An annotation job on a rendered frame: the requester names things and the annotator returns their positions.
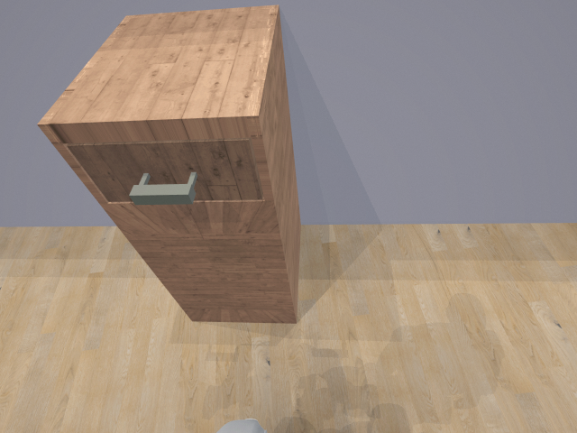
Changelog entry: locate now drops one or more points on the drawer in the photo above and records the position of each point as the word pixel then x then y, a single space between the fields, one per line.
pixel 226 168

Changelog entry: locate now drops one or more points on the cabinet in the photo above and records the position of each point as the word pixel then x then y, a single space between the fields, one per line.
pixel 208 74

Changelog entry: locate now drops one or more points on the handle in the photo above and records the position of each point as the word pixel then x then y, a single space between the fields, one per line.
pixel 163 194

